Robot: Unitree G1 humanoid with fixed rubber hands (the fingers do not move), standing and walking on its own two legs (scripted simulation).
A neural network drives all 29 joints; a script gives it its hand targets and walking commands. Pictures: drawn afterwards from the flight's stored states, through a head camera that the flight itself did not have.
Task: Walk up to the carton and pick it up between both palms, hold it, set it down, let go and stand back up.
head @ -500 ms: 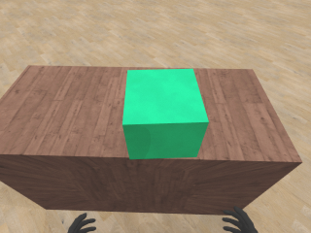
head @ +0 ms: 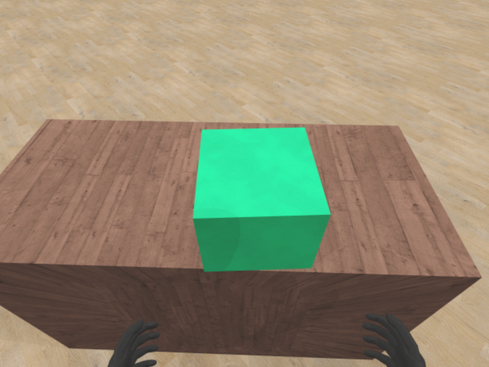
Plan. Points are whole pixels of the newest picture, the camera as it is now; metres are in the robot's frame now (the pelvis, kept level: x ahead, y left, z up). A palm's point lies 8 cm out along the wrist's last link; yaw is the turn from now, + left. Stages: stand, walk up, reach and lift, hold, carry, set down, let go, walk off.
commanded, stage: reach and lift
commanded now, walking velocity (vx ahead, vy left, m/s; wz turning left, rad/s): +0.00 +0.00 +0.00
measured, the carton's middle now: (255, 197) +0.46 +0.01 +0.00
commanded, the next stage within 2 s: none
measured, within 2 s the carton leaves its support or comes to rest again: neither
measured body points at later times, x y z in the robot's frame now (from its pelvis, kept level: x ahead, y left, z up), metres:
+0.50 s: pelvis -0.01 -0.02 +0.00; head -0.01 -0.02 +0.45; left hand +0.20 +0.23 -0.01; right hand +0.21 -0.21 +0.00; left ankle +0.02 +0.10 -0.75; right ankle -0.05 -0.07 -0.75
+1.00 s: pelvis +0.01 -0.01 +0.00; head +0.01 -0.01 +0.45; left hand +0.28 +0.23 +0.04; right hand +0.29 -0.21 +0.04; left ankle +0.02 +0.10 -0.75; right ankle -0.05 -0.07 -0.75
